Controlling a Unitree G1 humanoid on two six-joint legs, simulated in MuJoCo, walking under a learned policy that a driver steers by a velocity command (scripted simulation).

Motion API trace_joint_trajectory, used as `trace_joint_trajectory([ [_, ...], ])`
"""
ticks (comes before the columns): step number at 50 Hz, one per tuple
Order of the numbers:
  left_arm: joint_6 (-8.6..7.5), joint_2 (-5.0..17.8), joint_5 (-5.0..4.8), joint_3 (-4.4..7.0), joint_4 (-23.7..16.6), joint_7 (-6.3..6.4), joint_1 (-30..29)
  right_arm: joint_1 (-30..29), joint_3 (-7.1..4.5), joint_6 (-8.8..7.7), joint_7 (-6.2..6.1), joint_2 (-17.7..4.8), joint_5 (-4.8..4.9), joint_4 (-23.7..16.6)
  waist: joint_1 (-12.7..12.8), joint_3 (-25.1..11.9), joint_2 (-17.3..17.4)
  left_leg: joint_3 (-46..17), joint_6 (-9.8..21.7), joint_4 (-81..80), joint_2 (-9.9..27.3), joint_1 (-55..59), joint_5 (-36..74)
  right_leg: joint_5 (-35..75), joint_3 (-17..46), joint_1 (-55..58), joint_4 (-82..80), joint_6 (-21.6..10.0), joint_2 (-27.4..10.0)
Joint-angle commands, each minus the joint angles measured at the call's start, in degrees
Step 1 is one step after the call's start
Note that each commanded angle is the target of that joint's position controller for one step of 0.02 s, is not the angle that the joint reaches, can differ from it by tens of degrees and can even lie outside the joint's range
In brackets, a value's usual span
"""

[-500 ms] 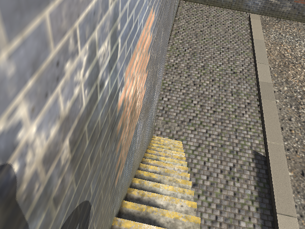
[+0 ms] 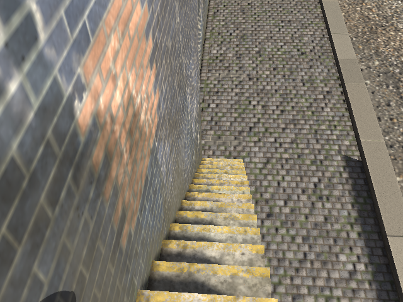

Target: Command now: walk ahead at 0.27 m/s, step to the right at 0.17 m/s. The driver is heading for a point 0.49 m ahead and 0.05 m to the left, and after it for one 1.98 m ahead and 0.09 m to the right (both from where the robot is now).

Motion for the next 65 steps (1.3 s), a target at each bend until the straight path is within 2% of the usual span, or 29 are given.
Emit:
trace_joint_trajectory([
  [1,1.02,6.1,2.62,0.38,0.4,1.23,7.5,-0.4,0.67,2.91,-0.82,-1.1,0.22,-3.6,3.7,-4.4,-9.3,-1.5,-1.8,2.1,0.2,-14.1,9.8,12.8,18.5,7.6,-7.3,-11.1,-20.5],
  [3,-0.71,1.5,-0.42,-2.3,2.0,0.67,4.6,1.1,0.6,4.28,-0.45,-1.5,-0.37,-3.5,0.3,1.9,-4.7,-4.9,-2.7,-7.9,-2.6,-14.8,24.0,8.9,13.6,-0.2,-6.2,-9.6,-15.6],
  [7,-2.97,3.8,-2.32,-2.8,5.8,0.98,7.2,0.5,0.14,5.51,0.54,0.1,-2.16,-3.5,-1.4,6.0,-3.5,-8.0,-4.1,-26.3,-5.0,-9.8,39.1,4.4,12.6,-7.3,-8.1,-4.1,-13.7],
  [11,-3.91,6.1,-0.78,-2.07,5.2,0.92,6.9,-3.1,-0.11,4.75,1.08,-1.7,-4.07,-4.8,-0.7,2.9,-6.3,-9.0,-2.9,-48.8,-2.8,6.2,48.5,1.8,14.6,-3.1,-11.6,-3.1,-12.6],
  [16,-3.07,5.5,0.09,-1.68,4.2,1.0,5.1,-6.6,-0.34,4.39,1.96,-4.7,-3.14,-4.8,0.0,8.3,-7.8,-4.9,-1.8,-62.4,-1.2,13.1,39.4,0.8,13.2,-2.2,-9.9,-6.2,-11.3],
  [17,-2.01,4.0,-0.46,-1.84,2.9,1.75,6.3,-11.0,0.62,3.66,1.62,-4.6,-2.06,-7.8,2.1,11.4,-8.1,-4.1,-2.6,-85.1,-0.3,15.6,23.3,3.5,11.1,-0.1,-12.0,-3.6,-9.2],
  [20,-1.37,6.0,-0.44,-1.5,3.3,1.35,6.8,1.9,0.98,4.34,1.85,-3.8,-2.66,-2.4,-2.1,7.8,-9.7,-2.9,-2.1,-88.1,0.5,36.2,23.2,13.0,12.2,-4.0,-8.4,-5.5,-8.7],
  [22,-0.75,4.2,-1.04,-0.94,0.2,1.08,8.4,4.0,1.24,3.39,0.94,-7.0,-2.1,-2.3,-0.2,5.2,3.9,-8.9,-1.2,-96.2,7.5,45.4,45.6,2.2,9.1,-5.3,-1.4,-4.5,-2.6],
  [24,0.8,2.1,0.5,-1.2,-1.1,0.27,7.0,8.2,0.74,3.33,1.13,-8.7,-0.61,0.4,-1.1,0.5,14.2,-25.7,7.1,-99.2,14.9,49.2,43.6,-19.6,1.2,-13.9,10.2,-0.8,2.9],
  [28,2.28,1.9,0.49,-1.37,-4.1,-2.07,1.4,2.6,0.83,2.3,1.73,-9.4,-0.69,-0.4,-0.4,5.6,11.7,-26.6,10.0,-110.2,16.1,36.3,16.7,-21.6,-1.4,-14.1,17.4,0.4,1.0],
  [33,1.36,-0.3,0.87,-1.41,0.5,-1.01,14.3,-12.6,0.67,0.36,2.02,-8.2,0.4,-2.9,8.7,-0.9,8.7,-6.8,5.3,-100.6,6.4,14.8,39.5,-7.8,-4.6,18.2,17.6,1.7,1.8],
  [35,0.18,3.8,2.25,-0.67,1.0,-1.32,18.9,-12.6,0.01,1.39,2.1,-6.5,-0.85,-2.6,9.5,2.0,-4.9,-0.1,3.8,-76.8,-1.0,13.6,28.1,2.4,5.0,18.8,-3.2,-0.6,-3.4],
  [37,-0.58,13.2,0.13,1.99,2.0,-0.08,21.8,-7.2,0.54,1.04,2.06,-4.9,-1.28,-5.1,6.3,2.4,-19.2,-0.7,4.5,-65.8,-2.8,4.1,5.0,6.9,26.7,19.3,-10.4,-7.7,-13.2],
  [40,-1.76,6.2,2.26,0.38,-1.8,0.88,6.8,-9.2,-1.03,0.99,1.92,-9.2,-1.11,-3.2,2.3,7.2,-4.8,-7.0,1.9,-63.1,3.6,5.0,20.1,-9.9,23.9,9.0,-10.7,-12.9,-14.0],
  [43,-2.49,4.9,0.65,-0.81,-1.7,0.96,1.2,-5.8,-0.52,3.2,1.67,-6.1,-1.98,-2.8,-2.6,4.8,-5.2,-5.1,-0.4,-64.5,2.5,21.1,26.6,-2.0,15.6,-3.8,-9.3,-11.6,-11.1],
  [49,-5.09,4.7,-0.76,-1.52,1.5,1.92,4.2,-12.7,-0.79,0.54,2.54,-6.1,-2.09,-6.1,1.5,5.0,1.4,-9.4,-2.1,-94.2,4.6,23.7,62.2,-13.4,6.3,-2.2,8.0,-8.5,-6.8],
  [53,0.28,3.6,2.41,-1.54,1.0,2.88,7.5,-6.7,-1.38,1.09,3.42,-9.1,-0.35,-3.7,2.9,4.6,-1.3,-3.8,-2.3,-108.6,5.8,35.9,68.7,-15.4,4.2,-1.9,22.7,-7.7,-2.8],
  [54,1.83,3.6,3.03,-1.64,1.6,3.5,7.0,-0.6,-1.72,0.26,3.06,-9.2,-1.64,-1.1,0.5,3.4,-0.7,-3.0,-2.4,-112.2,6.1,43.0,71.6,-13.2,1.9,-3.7,33.5,-6.4,-1.1],
  [55,-2.86,8.5,1.66,-3.68,-0.6,0.01,7.3,-4.9,3.99,0.08,12.54,-3.4,-13.84,-5.4,3.4,16.4,12.8,-10.8,-0.3,-104.3,11.0,37.7,55.3,-30.5,17.3,-20.8,46.0,-9.4,-10.5],
  [56,-4.14,13.9,0.28,-0.47,0.9,-0.6,5.1,1.1,3.61,-0.05,14.8,-0.2,-12.65,-6.3,-3.0,7.6,11.2,-5.9,3.3,-108.8,7.2,38.6,55.5,-25.9,11.8,-12.4,52.9,-10.4,-6.9],
  [57,-4.38,14.6,1.02,-0.72,0.8,-0.8,9.4,4.5,1.69,-0.45,15.8,-7.9,-10.13,-5.1,-0.9,3.7,9.5,-5.9,4.4,-112.0,5.1,40.6,54.1,-24.7,10.7,-10.7,59.3,-8.7,-2.0],
  [58,-4.79,9.7,0.25,-1.0,1.6,-1.79,16.5,7.3,-1.73,-1.57,16.53,-18.7,-9.92,-3.6,2.2,-6.9,18.5,-9.8,11.1,-91.9,7.4,52.4,67.8,-28.8,6.5,-20.3,79.2,-4.9,5.9],
  [59,-5.7,9.5,-1.33,-1.42,0.9,-0.13,18.5,15.9,-2.27,-2.55,17.15,-20.6,-10.28,-3.6,-1.1,-19.8,18.0,-18.1,18.6,-84.7,13.9,68.1,75.5,-36.6,5.4,-36.1,105.5,-1.0,9.7],
  [60,-7.46,8.1,-2.39,-2.93,-7.0,1.5,10.3,10.5,-2.07,-4.66,16.88,-21.1,-10.16,-3.9,0.1,-15.6,16.7,-38.5,25.5,-95.1,23.9,66.6,60.2,-33.4,1.9,-51.9,107.3,1.6,4.2],
  [61,-8.07,6.8,-1.46,-4.08,-12.9,4.02,-4.1,3.2,-1.65,-6.23,15.52,-19.5,-9.07,-5.3,-1.7,-6.2,12.1,-42.8,24.8,-100.8,27.2,60.6,37.8,-31.1,3.7,-64.7,104.2,3.9,-2.6],
  [62,-6.56,3.3,-0.46,-6.16,-13.5,5.51,-4.4,-5.4,1.81,-7.29,14.38,-9.6,-7.12,-8.6,-0.4,-6.3,-3.5,-31.3,18.6,-98.8,21.4,48.6,29.2,-18.3,7.2,-58.0,84.1,4.9,-5.0],
  [63,-5.23,5.2,-0.91,-5.96,-10.9,5.29,-1.6,-11.2,5.89,-7.67,13.24,0.6,-9.75,-8.9,3.3,1.1,-5.0,-26.3,16.3,-96.2,20.1,29.5,34.5,0.1,12.0,-48.7,60.6,6.3,-11.3],
  [64,-3.98,5.2,-1.0,-5.68,-9.2,4.59,2.6,-12.0,6.69,-7.66,12.74,2.7,-9.48,-9.2,6.4,3.0,2.4,-20.3,13.2,-97.2,14.7,16.0,38.5,-0.3,6.8,-36.4,53.9,7.3,-11.0],
  [65,-3.14,7.1,1.07,-3.9,-2.3,2.66,13.5,-10.5,4.72,-8.34,11.92,-2.1,-5.58,-10.6,6.8,2.0,3.2,-9.3,11.3,-89.1,4.4,5.5,28.8,14.6,2.3,-24.3,43.2,7.4,-7.5],
])
Keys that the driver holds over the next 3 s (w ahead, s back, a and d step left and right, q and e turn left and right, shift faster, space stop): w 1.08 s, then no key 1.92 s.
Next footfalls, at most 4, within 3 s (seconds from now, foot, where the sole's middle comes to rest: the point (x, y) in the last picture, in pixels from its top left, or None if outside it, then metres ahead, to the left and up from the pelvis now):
0.40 left None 0.13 0.12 -0.78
0.70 right None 0.15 -0.13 -0.78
1.14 left None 0.36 0.16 -0.98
1.44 right None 0.42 -0.07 -0.97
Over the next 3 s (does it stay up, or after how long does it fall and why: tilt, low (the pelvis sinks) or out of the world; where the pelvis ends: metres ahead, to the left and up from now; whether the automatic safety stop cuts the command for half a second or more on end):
stays up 0.56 -0.01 -0.42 its command is cut before an obstacle from the start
